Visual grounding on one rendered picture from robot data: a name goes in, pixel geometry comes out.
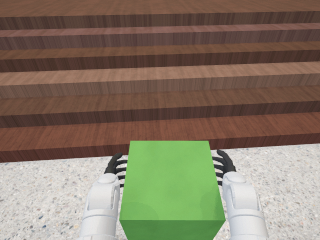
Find robot left forearm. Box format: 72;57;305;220
76;173;120;240

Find right robot hand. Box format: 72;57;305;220
212;149;237;186

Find left robot hand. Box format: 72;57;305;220
104;152;128;188

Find robot right forearm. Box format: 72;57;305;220
222;171;272;240

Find carton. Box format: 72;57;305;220
119;140;226;240

